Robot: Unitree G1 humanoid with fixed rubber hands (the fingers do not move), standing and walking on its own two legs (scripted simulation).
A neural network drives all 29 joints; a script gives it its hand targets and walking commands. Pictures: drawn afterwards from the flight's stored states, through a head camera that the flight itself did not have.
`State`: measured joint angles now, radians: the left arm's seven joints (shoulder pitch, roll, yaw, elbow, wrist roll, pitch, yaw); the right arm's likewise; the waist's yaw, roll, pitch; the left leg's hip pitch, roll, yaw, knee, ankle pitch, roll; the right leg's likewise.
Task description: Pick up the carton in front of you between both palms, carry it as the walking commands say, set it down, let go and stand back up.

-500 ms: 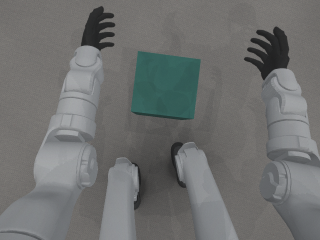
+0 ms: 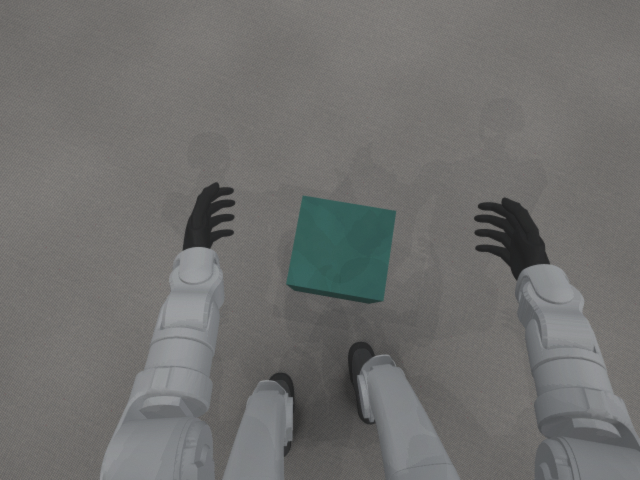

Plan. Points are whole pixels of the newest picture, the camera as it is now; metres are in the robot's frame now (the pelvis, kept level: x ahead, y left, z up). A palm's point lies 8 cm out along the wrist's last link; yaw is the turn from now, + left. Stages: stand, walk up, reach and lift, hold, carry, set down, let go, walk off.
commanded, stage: let go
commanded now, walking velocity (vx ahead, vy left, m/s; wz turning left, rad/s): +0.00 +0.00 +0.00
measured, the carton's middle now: (339, 255) +0.43 -0.07 -0.57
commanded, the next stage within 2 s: stand in 1.04 s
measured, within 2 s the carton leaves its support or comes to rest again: neither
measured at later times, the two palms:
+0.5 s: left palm (89, 363) +0.28 +0.22 -0.01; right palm (572, 383) +0.21 -0.23 +0.01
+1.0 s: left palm (43, 422) +0.23 +0.25 +0.01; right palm (570, 380) +0.21 -0.22 +0.02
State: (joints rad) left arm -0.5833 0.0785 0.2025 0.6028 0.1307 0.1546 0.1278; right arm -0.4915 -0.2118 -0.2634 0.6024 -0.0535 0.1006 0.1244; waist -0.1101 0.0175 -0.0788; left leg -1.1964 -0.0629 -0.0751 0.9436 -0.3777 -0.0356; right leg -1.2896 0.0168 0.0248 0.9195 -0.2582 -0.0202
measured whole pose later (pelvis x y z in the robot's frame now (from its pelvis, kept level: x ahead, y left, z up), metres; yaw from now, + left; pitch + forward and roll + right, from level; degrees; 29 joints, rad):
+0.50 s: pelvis +0.06 +0.01 +0.08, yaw -3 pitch +8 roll -1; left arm 0.10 0.17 0.08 0.51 0.05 0.00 0.00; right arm 0.21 -0.20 -0.03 0.41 0.04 0.01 0.07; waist -0.05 -0.02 0.01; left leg -0.32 -0.02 -0.06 0.49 -0.32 0.00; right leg -0.41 0.04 0.05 0.48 -0.21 -0.01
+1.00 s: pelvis +0.06 +0.03 +0.08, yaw -3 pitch -4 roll -1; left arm 0.23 0.20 0.02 0.46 -0.01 0.09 -0.02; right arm 0.22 -0.24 -0.04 0.38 -0.02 0.20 0.03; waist 0.00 0.02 0.08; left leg -0.07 -0.03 -0.04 0.48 -0.35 0.02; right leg -0.17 0.03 0.06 0.47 -0.24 0.01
